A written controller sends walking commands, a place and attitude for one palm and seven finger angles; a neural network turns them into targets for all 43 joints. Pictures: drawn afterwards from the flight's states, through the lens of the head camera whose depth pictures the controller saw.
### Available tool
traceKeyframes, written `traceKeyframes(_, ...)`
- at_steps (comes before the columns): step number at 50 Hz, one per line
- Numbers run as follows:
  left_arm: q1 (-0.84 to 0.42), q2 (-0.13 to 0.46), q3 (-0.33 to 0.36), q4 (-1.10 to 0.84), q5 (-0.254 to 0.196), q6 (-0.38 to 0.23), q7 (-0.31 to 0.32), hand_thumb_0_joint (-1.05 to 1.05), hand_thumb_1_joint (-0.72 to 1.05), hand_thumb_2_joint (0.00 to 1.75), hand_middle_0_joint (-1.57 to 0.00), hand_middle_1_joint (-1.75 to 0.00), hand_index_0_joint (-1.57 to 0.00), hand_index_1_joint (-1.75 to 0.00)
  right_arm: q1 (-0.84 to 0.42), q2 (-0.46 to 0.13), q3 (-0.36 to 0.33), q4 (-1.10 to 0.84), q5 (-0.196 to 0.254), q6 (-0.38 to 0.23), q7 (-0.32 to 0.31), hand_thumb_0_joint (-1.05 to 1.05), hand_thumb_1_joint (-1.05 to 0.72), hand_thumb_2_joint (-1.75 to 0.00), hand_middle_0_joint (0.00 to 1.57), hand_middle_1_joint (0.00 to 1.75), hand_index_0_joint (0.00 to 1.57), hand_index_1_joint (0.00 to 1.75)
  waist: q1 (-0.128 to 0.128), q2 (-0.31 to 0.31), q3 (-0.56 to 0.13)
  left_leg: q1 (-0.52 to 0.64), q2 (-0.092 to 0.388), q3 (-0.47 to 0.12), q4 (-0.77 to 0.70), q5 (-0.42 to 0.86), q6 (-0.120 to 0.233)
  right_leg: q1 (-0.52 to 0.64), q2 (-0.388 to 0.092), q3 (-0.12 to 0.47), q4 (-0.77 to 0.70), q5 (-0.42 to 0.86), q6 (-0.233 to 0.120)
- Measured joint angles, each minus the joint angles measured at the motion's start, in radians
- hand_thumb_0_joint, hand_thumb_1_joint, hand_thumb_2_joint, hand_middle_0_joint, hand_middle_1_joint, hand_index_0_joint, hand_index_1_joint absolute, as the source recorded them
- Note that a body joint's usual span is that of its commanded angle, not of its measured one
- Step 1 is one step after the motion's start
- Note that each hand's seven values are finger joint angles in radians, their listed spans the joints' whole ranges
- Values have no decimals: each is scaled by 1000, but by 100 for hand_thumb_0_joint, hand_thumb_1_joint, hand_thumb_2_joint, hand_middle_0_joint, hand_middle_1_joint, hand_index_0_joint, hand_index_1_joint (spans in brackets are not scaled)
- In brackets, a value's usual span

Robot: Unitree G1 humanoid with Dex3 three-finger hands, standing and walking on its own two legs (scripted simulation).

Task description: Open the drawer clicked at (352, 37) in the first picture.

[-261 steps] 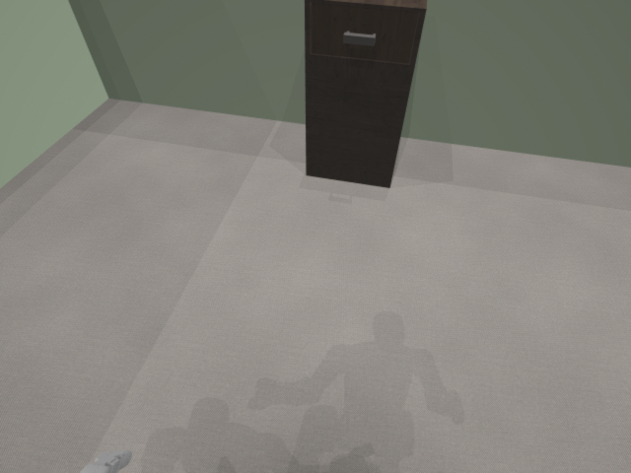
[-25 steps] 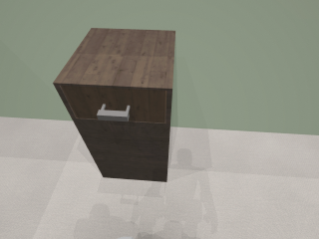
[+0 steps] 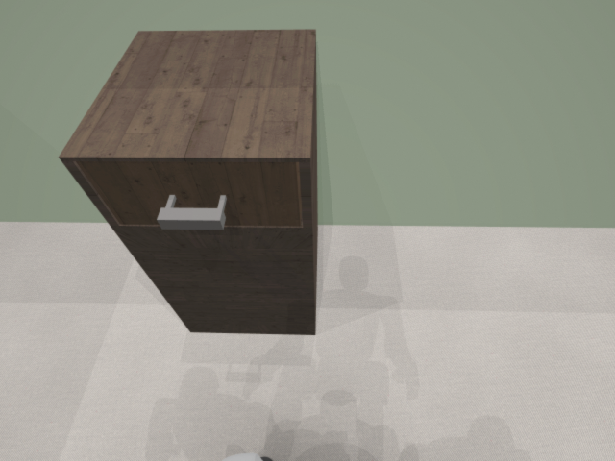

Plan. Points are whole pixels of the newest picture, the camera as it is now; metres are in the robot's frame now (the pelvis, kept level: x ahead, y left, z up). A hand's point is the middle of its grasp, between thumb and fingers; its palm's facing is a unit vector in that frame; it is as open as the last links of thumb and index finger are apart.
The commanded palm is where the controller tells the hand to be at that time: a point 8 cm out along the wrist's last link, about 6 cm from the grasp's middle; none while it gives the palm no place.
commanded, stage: come to a stop and stand still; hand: left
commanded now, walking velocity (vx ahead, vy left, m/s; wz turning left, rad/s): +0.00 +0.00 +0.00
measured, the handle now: (194, 209) +0.52 +0.25 -0.06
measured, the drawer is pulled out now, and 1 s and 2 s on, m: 0.00 0.00 0.00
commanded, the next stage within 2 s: look again from close up in 0.50 s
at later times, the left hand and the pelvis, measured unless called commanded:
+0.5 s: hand out of the picture +0.00 +0.13 -0.17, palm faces +0.08 -0.98 -0.19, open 7.2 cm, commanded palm none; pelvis -0.02 -0.04 +0.01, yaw +2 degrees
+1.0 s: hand out of the picture -0.03 +0.16 -0.16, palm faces +0.04 -0.98 -0.21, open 7.3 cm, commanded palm none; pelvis -0.02 -0.01 +0.01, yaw +1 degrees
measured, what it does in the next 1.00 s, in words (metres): steps on the spot: right foot, then left foot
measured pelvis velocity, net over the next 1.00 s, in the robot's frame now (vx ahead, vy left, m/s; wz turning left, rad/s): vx -0.02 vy -0.01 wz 0.01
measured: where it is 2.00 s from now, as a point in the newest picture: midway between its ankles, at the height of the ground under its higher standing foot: outside the picture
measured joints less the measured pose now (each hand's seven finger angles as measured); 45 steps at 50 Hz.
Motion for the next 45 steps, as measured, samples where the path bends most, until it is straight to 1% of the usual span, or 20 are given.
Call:
traceKeyframes(1, 6, 8, 0, -6, 3, -7, 0, 0, 91, 90, -20, -30, -20, -30, 10, -4, -3, 3, 3, 4, 4, 0, -91, -90, 20, 30, 20, 30, 0, -4, -11, -13, 0, 1, 28, -11, -10, 28, -7, 2, -72, 42, -3)
traceKeyframes(2, 4, 4, -1, -1, 7, -12, 3, 0, 91, 90, -20, -30, -20, -30, 16, -14, -7, 9, 6, 10, 8, 0, -91, -90, 20, 30, 20, 30, -2, 10, -13, -23, 5, -14, 63, -52, -11, 31, 3, -5, -70, 38, -11)
traceKeyframes(4, 9, -9, -12, 1, 11, -11, 2, 0, 91, 90, -20, -30, -20, -30, 37, -30, -14, 15, 9, 28, 14, 0, -91, -90, 20, 30, 20, 30, -12, 30, -29, -50, -15, -65, 167, -204, 2, 36, 12, -20, -64, 29, -31)
traceKeyframes(5, 14, -16, -16, 1, 13, -10, 1, 0, 91, 90, -20, -30, -20, -30, 48, -34, -16, 19, 8, 36, 15, 1, -91, -90, 20, 30, 20, 30, -13, 31, -41, -61, -29, -81, 225, -245, 8, 41, 13, -22, -75, 33, -38)
traceKeyframes(7, 21, -28, -24, 5, 12, -9, 1, 0, 91, 90, -20, -30, -20, -30, 63, -38, -16, 29, 8, 40, 17, 1, -91, -90, 20, 30, 20, 30, -14, 27, -58, -70, -48, -98, 327, -261, 16, 51, 18, -22, -109, 54, -49)
traceKeyframes(9, 20, -40, -31, 9, 11, -11, -2, 0, 91, 90, -20, -30, -20, -30, 78, -37, -12, 35, 9, 33, 19, 1, -91, -90, 20, 30, 20, 30, -20, 21, -66, -59, -55, -104, 370, -253, 17, 56, 26, -26, -141, 76, -58)
traceKeyframes(10, 18, -45, -34, 10, 10, -13, -3, 0, 91, 90, -20, -30, -20, -30, 86, -34, -10, 39, 11, 28, 19, 1, -91, -90, 20, 30, 20, 30, -22, 17, -69, -44, -56, -104, 363, -253, 16, 57, 31, -30, -154, 85, -62)
traceKeyframes(12, 13, -56, -39, 12, 8, -20, -3, 0, 91, 90, -20, -30, -20, -30, 102, -27, -3, 47, 13, 20, 17, 1, -91, -90, 20, 30, 20, 30, -23, 11, -71, 2, -55, -102, 298, -256, 12, 57, 42, -40, -172, 98, -69)
traceKeyframes(14, 7, -58, -38, 14, 3, -29, 1, 0, 92, 90, -20, -30, -21, -30, 116, -17, 6, 59, 13, 13, 13, 1, -91, -90, 20, 30, 20, 30, -20, 6, -72, 62, -52, -101, 182, -233, 9, 52, 55, -52, -179, 105, -74)
traceKeyframes(16, 4, -60, -42, 24, -4, -36, 1, 0, 93, 90, -20, -30, -21, -30, 129, -9, 17, 72, 14, 1, 9, 1, -91, -90, 20, 30, 20, 30, -20, 10, -73, 133, -44, -110, 31, -140, 11, 44, 73, -70, -173, 103, -75)
traceKeyframes(17, -1, -59, -43, 34, -9, -37, 0, 0, 93, 90, -20, -30, -21, -30, 132, -1, 21, 84, 12, -6, 6, 1, -91, -90, 20, 30, 20, 30, -21, 6, -72, 152, -40, -117, -10, -154, 8, 41, 76, -79, -169, 101, -74)
traceKeyframes(18, -6, -54, -39, 44, -13, -36, 4, 0, 93, 90, -20, -30, -21, -30, 131, 12, 27, 97, 11, -10, 3, 1, -91, -90, 20, 30, 20, 30, -17, -10, -67, 159, -44, -117, -23, -156, 2, 47, 71, -79, -174, 104, -73)
traceKeyframes(21, 2, -39, -36, 68, -16, -36, 6, 0, 95, 90, -20, -30, -21, -30, 138, 39, 46, 116, 9, -18, 1, 1, -91, -90, 20, 30, 20, 30, -1, -36, -68, 180, -44, -107, -55, -133, -7, 71, 74, -69, -220, 133, -74)
traceKeyframes(24, 21, -37, -42, 95, -16, -34, 1, 0, 94, 90, -20, -30, -21, -30, 143, 50, 54, 124, 8, -21, -1, 1, -91, -90, 20, 30, 20, 30, 1, -34, -72, 199, -43, -103, -79, -117, -7, 92, 77, -65, -252, 152, -72)
traceKeyframes(30, 71, -56, -54, 134, -14, -31, -3, 0, 93, 90, -20, -30, -20, -30, 158, 48, 59, 126, 7, -22, -3, 1, -92, -90, 20, 30, 20, 30, 2, -13, -81, 219, -48, -94, -107, -103, 0, 110, 74, -56, -280, 168, -67)
traceKeyframes(32, 88, -71, -61, 131, -7, -51, 13, 0, 92, 90, -20, -30, -20, -30, 158, 35, 58, 107, 10, -23, 3, 1, -92, -90, 20, 30, 20, 30, 2, 7, -75, 176, -41, -96, -46, -135, 6, 89, 79, -58, -269, 171, -61)
traceKeyframes(34, 106, -85, -68, 123, -4, -67, 16, 0, 92, 90, -20, -30, -21, -30, 159, 20, 51, 77, 12, -30, 5, 1, -92, -90, 20, 30, 20, 30, -7, 31, -64, 145, -40, -104, -1, -143, 12, 67, 81, -59, -239, 163, -60)
traceKeyframes(36, 120, -89, -72, 126, -4, -65, 12, 0, 91, 90, -20, -30, -21, -30, 173, 14, 51, 56, 10, -39, 9, 1, -92, -90, 20, 30, 20, 30, -16, 37, -69, 136, -53, -100, 16, -150, 19, 50, 67, -55, -206, 146, -55)
traceKeyframes(38, 130, -88, -73, 130, -5, -59, 8, 0, 91, 90, -20, -30, -21, -30, 193, 14, 55, 45, 8, -45, 12, 1, -92, -90, 20, 30, 20, 30, -19, 37, -84, 137, -67, -96, 16, -156, 28, 41, 52, -49, -183, 131, -46)
traceKeyframes(45, 123, -74, -75, 118, -9, -57, 3, 0, 91, 90, -20, -30, -20, -30, 233, 44, 85, 55, 7, -56, 13, 1, -91, -90, 20, 30, 20, 30, -13, 21, -106, 165, -100, -81, -20, -146, 48, 40, 21, -32, -162, 116, -26)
